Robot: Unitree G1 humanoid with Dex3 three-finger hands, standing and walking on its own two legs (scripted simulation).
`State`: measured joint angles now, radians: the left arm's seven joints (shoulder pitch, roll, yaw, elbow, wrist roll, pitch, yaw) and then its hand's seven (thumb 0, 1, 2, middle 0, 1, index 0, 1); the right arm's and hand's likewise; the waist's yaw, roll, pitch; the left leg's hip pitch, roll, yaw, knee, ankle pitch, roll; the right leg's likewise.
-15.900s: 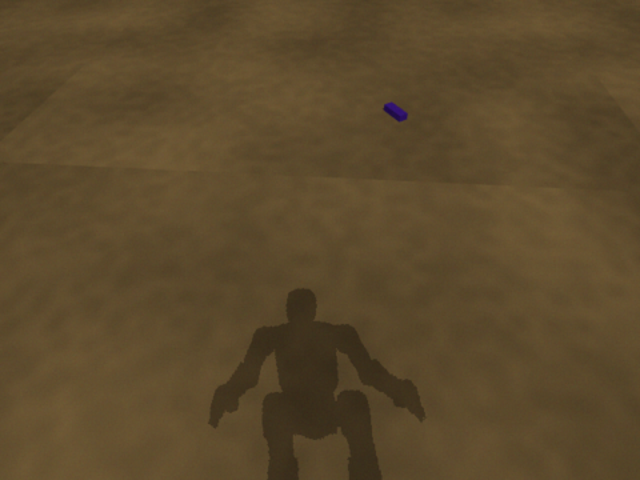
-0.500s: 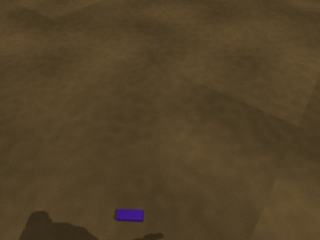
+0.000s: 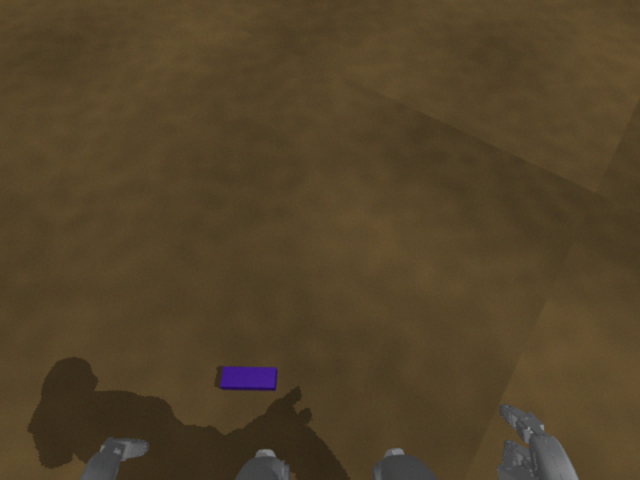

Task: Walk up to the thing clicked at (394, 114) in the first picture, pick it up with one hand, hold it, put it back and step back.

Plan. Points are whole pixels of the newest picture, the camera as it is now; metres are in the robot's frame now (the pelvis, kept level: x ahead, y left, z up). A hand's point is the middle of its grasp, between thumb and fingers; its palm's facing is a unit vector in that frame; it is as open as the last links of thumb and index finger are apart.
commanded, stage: rise first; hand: left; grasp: from above
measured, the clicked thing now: (249, 378) +0.41 +0.21 -0.70
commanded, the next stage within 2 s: none
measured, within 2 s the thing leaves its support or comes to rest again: neither
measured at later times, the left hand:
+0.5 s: hand out of the picture +0.13 +0.26 -0.22, palm faces -0.28 -0.81 -0.51, open 14.3 cm
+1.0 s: hand (186, 420) +0.27 +0.29 -0.42, palm faces -0.48 -0.33 -0.81, open 14.2 cm
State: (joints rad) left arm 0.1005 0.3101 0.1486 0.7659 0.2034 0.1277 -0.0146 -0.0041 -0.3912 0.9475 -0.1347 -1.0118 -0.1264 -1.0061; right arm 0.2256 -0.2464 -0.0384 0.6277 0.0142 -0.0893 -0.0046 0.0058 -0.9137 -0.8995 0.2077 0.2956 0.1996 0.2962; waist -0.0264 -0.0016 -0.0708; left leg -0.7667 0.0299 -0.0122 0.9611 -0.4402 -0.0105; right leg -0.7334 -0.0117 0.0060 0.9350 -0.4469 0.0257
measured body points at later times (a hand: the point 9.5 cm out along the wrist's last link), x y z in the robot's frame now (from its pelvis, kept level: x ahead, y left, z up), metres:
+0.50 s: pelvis -0.01 +0.00 -0.08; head +0.12 +0.02 +0.35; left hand +0.14 +0.30 -0.19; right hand +0.19 -0.24 -0.17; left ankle +0.01 +0.12 -0.68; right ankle +0.00 -0.14 -0.68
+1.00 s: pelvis -0.08 -0.01 -0.28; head +0.13 +0.01 +0.11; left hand +0.29 +0.30 -0.38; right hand +0.06 -0.28 -0.42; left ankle +0.01 +0.12 -0.68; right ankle +0.00 -0.14 -0.68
